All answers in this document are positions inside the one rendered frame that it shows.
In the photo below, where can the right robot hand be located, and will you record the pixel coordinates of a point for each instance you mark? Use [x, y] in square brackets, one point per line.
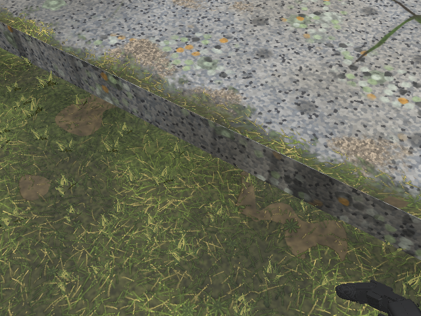
[378, 296]

